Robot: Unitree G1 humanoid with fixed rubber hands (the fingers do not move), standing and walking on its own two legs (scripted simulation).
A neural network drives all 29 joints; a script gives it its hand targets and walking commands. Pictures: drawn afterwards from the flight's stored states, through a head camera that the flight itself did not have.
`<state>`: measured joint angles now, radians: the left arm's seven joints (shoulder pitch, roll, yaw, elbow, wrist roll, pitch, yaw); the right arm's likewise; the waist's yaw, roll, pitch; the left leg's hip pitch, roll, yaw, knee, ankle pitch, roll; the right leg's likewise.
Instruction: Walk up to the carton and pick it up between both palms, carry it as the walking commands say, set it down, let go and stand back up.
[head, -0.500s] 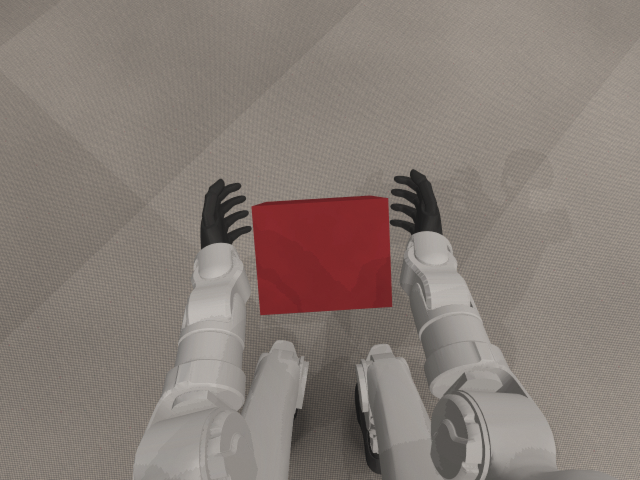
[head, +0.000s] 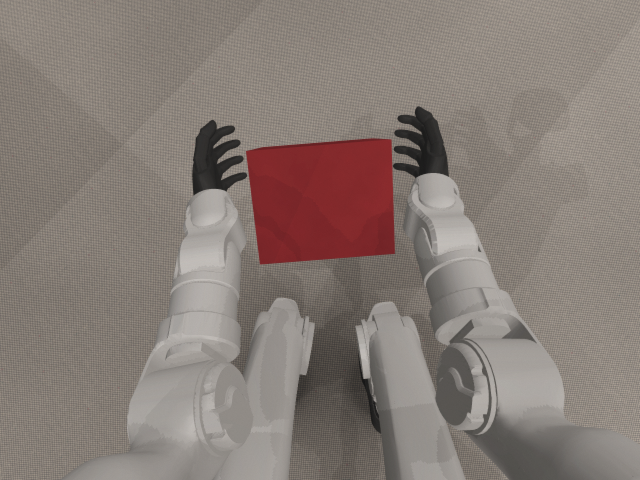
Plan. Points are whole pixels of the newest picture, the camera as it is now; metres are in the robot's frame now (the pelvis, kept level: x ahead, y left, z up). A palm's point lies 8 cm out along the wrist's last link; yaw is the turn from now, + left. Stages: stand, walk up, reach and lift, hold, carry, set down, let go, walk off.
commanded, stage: set down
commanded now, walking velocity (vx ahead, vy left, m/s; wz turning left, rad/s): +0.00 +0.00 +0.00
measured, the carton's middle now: (321, 194) +0.46 +0.03 -0.21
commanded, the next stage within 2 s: none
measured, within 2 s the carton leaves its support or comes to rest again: neither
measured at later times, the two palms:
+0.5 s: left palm (229, 193) +0.45 +0.16 -0.17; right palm (413, 178) +0.48 -0.11 -0.18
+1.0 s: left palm (242, 196) +0.47 +0.16 -0.26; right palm (402, 184) +0.50 -0.11 -0.27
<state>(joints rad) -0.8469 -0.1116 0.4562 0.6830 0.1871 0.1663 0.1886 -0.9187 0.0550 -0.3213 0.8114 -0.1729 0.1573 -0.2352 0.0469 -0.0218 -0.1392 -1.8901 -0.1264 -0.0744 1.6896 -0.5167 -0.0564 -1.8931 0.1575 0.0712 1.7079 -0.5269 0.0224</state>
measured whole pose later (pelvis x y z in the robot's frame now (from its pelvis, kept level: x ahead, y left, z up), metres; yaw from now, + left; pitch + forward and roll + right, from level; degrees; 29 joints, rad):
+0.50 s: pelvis -0.01 +0.00 -0.07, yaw +0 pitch +43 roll +1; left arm -1.01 -0.07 0.47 0.71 0.18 0.20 0.19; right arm -1.10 -0.02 -0.32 0.88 -0.14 0.17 -0.22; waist 0.05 -0.02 -0.05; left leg -2.12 -0.15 -0.06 1.89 -0.53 -0.07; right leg -2.12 0.18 0.07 1.91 -0.54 0.05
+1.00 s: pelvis -0.02 +0.00 -0.12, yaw +0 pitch +42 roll +2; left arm -1.14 0.02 0.42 0.80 0.10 0.16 0.19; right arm -1.24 -0.11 -0.23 0.97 -0.05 0.15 -0.23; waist 0.05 -0.02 0.10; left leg -2.26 -0.15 -0.04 2.07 -0.55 -0.08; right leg -2.27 0.20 0.06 2.09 -0.56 0.06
